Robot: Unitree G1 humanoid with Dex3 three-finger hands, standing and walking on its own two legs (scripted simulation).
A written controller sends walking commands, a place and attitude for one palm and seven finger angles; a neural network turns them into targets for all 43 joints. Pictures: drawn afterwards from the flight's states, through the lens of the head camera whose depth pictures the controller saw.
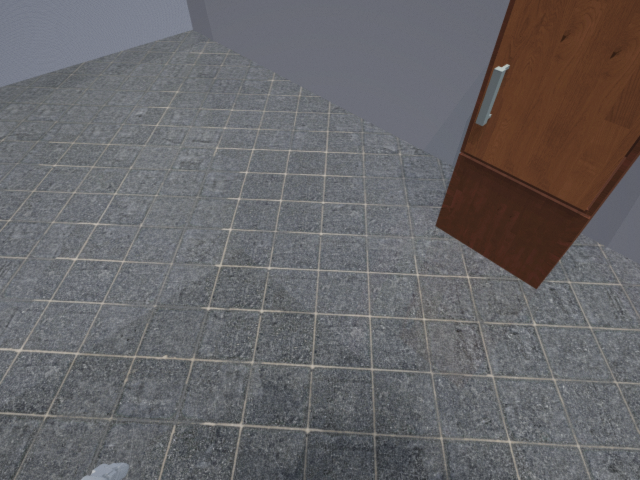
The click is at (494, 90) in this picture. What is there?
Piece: cupboard door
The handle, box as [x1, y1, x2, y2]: [476, 64, 509, 125]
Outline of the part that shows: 509,65 506,64 502,67 498,66 494,69 476,123 482,125 491,114 489,112 503,74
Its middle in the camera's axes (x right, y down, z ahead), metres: +0.53 -0.44 +1.18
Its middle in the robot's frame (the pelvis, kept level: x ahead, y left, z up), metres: +1.19 -0.47 -0.11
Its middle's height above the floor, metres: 0.66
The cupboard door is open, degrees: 0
